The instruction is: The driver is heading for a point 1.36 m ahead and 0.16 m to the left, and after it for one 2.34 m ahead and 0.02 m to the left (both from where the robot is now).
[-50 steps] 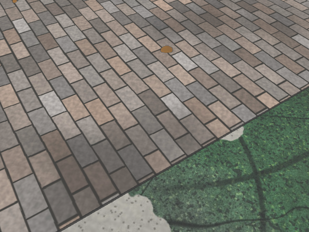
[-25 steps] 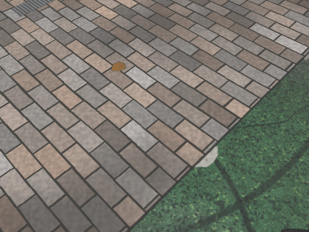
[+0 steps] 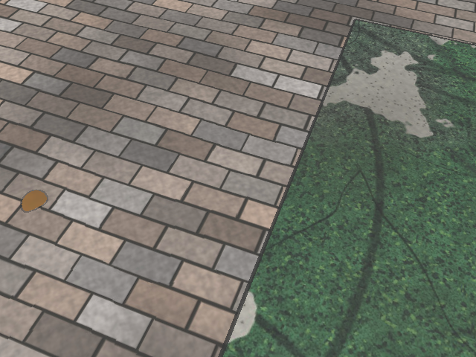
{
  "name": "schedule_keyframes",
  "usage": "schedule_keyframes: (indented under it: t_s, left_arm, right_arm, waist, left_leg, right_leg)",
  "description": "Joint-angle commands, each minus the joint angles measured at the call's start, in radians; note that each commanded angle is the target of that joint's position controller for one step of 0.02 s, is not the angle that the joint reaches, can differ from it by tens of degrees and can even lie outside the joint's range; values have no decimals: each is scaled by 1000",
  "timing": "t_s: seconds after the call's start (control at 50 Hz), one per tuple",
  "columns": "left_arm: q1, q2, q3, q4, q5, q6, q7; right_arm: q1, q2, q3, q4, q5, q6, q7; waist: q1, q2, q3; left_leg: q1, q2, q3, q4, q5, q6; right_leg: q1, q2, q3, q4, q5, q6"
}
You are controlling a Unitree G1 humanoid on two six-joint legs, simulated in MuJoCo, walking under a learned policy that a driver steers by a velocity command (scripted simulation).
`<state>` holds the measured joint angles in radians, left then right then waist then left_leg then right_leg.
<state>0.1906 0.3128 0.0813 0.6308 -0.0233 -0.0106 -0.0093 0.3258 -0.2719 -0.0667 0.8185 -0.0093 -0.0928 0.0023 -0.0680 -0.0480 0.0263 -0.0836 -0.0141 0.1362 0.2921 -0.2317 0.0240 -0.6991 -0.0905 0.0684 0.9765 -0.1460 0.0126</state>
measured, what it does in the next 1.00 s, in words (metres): walks ahead: right foot, then left foot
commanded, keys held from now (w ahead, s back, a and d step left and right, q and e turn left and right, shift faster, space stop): w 1.00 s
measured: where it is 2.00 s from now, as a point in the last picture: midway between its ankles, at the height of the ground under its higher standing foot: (235, 171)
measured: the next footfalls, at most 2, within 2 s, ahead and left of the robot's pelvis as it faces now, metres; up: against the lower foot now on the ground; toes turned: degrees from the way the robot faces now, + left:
right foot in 0.22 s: +0.28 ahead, -0.16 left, +0.00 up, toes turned -6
left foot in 0.74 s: +0.61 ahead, +0.05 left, +0.00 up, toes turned -4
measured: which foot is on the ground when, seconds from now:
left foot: down 0.00-0.22, up 0.24-0.72, down 0.74-1.00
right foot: up 0.00-0.20, down 0.22-0.76, up 0.78-1.00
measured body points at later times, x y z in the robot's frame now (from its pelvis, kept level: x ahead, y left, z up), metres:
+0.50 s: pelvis +0.27 -0.07 +0.00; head +0.30 -0.08 +0.45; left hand +0.36 +0.20 -0.11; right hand +0.41 -0.35 -0.10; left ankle +0.41 +0.10 -0.67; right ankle +0.24 -0.15 -0.74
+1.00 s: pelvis +0.56 -0.03 +0.00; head +0.59 -0.02 +0.45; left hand +0.73 +0.22 -0.11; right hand +0.58 -0.31 -0.12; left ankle +0.57 +0.05 -0.74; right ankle +0.63 -0.21 -0.67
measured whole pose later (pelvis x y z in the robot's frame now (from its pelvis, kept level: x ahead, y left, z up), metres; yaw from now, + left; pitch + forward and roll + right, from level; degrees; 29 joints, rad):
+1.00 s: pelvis +0.56 -0.03 +0.00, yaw -5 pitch +1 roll +1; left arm 0.19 0.30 0.06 0.76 -0.01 -0.06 0.01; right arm 0.31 -0.26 -0.04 0.87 0.00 -0.09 0.03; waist -0.05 -0.04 0.02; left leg -0.16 -0.06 0.05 0.30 -0.16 0.07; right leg -0.64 -0.12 0.04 0.97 -0.18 0.00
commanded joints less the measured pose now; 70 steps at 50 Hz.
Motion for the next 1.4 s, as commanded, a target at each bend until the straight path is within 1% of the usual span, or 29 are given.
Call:
schedule_keyframes:
  t_s: [0.02,0.14,0.2,0.22,0.24,0.26,0.28,0.34,0.44,0.54,0.64,0.7,0.72,0.74,0.76,0.78,0.8,0.82,0.86,0.94,1.14,1.2,1.24,1.26,1.28,1.3,1.32,1.36,1.4]
  left_arm:
    - [-81,4,-9,-81,3,-22,-16]
    - [-197,15,-12,-131,2,-37,-43]
    - [77,109,42,-59,13,-33,-32]
    - [246,183,67,-23,15,-23,-14]
    - [237,278,72,-18,13,-28,-10]
    - [263,179,48,-26,14,-35,-13]
    - [209,148,33,-14,18,-45,-17]
    - [61,67,6,-15,27,-58,-19]
    - [64,94,15,29,22,-85,-9]
    - [127,120,18,80,15,-77,6]
    - [196,142,27,142,2,-61,12]
    - [177,158,32,157,2,-45,20]
    - [163,151,28,157,5,-38,22]
    - [173,114,11,147,17,-35,27]
    - [298,14,-21,122,20,-52,19]
    - [274,32,-23,138,15,-73,14]
    - [189,112,-1,117,-12,-86,7]
    - [115,114,-3,97,-18,-93,7]
    - [82,100,3,94,7,-82,14]
    - [103,47,-5,104,16,-49,20]
    - [-218,14,-24,22,9,-81,-14]
    - [-199,52,-13,21,9,-96,-25]
    - [-49,97,12,64,12,-103,-18]
    - [110,151,34,100,26,-105,-8]
    - [233,248,58,114,44,-98,1]
    - [260,209,48,127,35,-89,-3]
    - [199,131,25,119,26,-88,-1]
    - [76,65,3,117,26,-88,1]
    - [5,34,-4,124,35,-98,-1]
  right_arm:
    - [-56,-163,-35,-56,7,-11,-5]
    - [21,-215,-45,10,42,19,2]
    - [3,-224,-40,22,47,32,-10]
    - [4,-176,-17,-1,19,27,-13]
    - [124,-45,28,-34,1,5,4]
    - [37,-147,4,-16,35,-17,13]
    - [-68,-178,-7,-58,64,-27,17]
    - [-74,-153,-7,-48,27,-17,8]
    - [-112,-94,4,-56,11,22,3]
    - [-280,-64,20,-94,17,7,22]
    - [-376,-87,18,-139,23,-2,47]
    - [-294,-122,3,-124,20,-7,51]
    - [-174,-153,-16,-88,17,-7,45]
    - [-11,-208,-37,-49,11,-5,35]
    - [95,-311,-62,-34,-5,0,29]
    - [122,-241,-43,-23,16,3,35]
    - [57,-193,-26,-31,24,2,33]
    - [-11,-167,-18,-45,19,5,29]
    - [-103,-112,0,-57,-1,1,31]
    - [-107,-132,-6,-37,5,-16,26]
    - [55,-179,-19,44,31,19,-1]
    - [49,-195,-30,50,36,35,-11]
    - [22,-189,-28,45,34,42,-14]
    - [21,-139,-10,32,22,40,-12]
    - [103,-38,19,0,10,27,-10]
    - [137,-46,22,0,33,11,-7]
    - [67,-150,-8,-5,57,7,-6]
    - [-30,-145,-15,-27,48,15,-9]
    - [-10,-111,-21,-24,42,41,-8]
  waist:
    - [3,106,17]
    - [0,119,61]
    - [173,135,-121]
    - [238,47,-244]
    - [125,-210,-380]
    - [198,-89,-428]
    - [194,-74,-257]
    - [81,-25,-96]
    - [51,2,-25]
    - [113,-2,24]
    - [134,-11,50]
    - [77,-39,-5]
    - [12,-31,-80]
    - [-50,8,-210]
    - [-19,238,-369]
    - [-44,308,-432]
    - [-44,231,-279]
    - [-23,158,-175]
    - [40,128,-63]
    - [80,133,-37]
    - [-20,102,44]
    - [18,126,31]
    - [106,129,-52]
    - [174,96,-186]
    - [173,-113,-354]
    - [170,-270,-433]
    - [177,-149,-279]
    - [133,-58,-105]
    - [80,-84,-43]
  left_leg:
    - [19,254,-102,-133,293,143]
    - [145,309,-60,-80,473,133]
    - [83,257,25,282,855,77]
    - [-162,215,35,579,541,36]
    - [-546,30,-43,934,-325,-22]
    - [-632,42,-215,1042,-363,-12]
    - [-704,81,-201,1048,-284,-1]
    - [-571,168,-197,889,-94,-11]
    - [-578,175,-188,701,63,-59]
    - [-540,126,-152,378,338,-53]
    - [-562,96,-162,245,283,-7]
    - [-430,51,-122,211,170,37]
    - [-262,15,-87,192,176,64]
    - [11,86,-155,237,224,108]
    - [414,345,-605,201,74,273]
    - [484,397,-887,34,-67,317]
    - [380,372,-765,12,-159,263]
    - [236,336,-637,-4,-131,227]
    - [-4,265,-477,-65,27,200]
    - [-115,237,-347,-152,185,225]
    - [10,225,-256,-122,226,180]
    - [67,261,-313,-45,258,157]
    - [43,217,-295,116,421,122]
    - [-69,156,-255,337,369,88]
    - [-413,16,-166,711,24,17]
    - [-600,-27,-237,914,-367,-1]
    - [-681,36,-275,997,-313,5]
    - [-656,111,-237,949,-155,6]
    - [-563,152,-243,883,-71,-2]
  right_leg:
    - [-3,-8,-15,-161,135,-8]
    - [77,49,-93,-375,23,-74]
    - [529,145,-152,-480,62,-149]
    - [855,0,43,-432,124,-200]
    - [1140,-271,575,-527,-30,-380]
    - [1121,-290,667,-625,-111,-378]
    - [996,-248,496,-643,-33,-331]
    - [647,-141,240,-716,185,-275]
    - [531,-122,117,-828,245,-285]
    - [543,-76,11,-844,179,-229]
    - [699,-149,36,-780,186,-208]
    - [766,-154,29,-660,434,-172]
    - [748,-111,-6,-514,579,-149]
    - [618,-59,-47,-281,486,-115]
    - [211,97,-91,129,75,-33]
    - [46,158,40,284,-430,-26]
    - [-58,93,65,355,-395,-40]
    - [-65,38,29,320,-305,-51]
    - [26,-32,14,194,-179,-49]
    - [79,-53,-3,77,-79,-13]
    - [86,15,-41,-427,220,6]
    - [154,32,-23,-491,135,-18]
    - [386,65,-59,-538,92,-54]
    - [653,-7,-6,-490,111,-99]
    - [1044,-257,329,-488,47,-211]
    - [1108,-349,638,-632,-134,-290]
    - [990,-313,527,-663,-231,-246]
    - [738,-237,289,-724,-142,-195]
    - [591,-188,143,-792,-36,-177]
